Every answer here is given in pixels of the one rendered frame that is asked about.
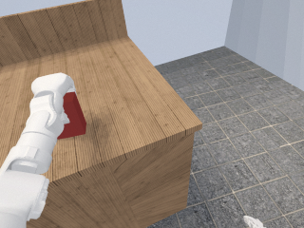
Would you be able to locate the left robot upper arm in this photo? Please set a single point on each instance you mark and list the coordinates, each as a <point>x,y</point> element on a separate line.
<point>22,197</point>

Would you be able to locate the sponge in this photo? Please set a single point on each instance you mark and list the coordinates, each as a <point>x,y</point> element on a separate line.
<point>77,121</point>

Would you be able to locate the table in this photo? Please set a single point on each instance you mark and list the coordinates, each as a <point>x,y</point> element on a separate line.
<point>132,166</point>

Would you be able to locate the robot left forearm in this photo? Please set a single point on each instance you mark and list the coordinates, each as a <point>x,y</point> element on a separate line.
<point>32,153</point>

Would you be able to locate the robot right hand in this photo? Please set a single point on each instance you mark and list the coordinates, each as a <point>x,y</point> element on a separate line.
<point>253,222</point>

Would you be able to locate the robot left hand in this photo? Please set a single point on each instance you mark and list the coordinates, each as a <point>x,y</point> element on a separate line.
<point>57,81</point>

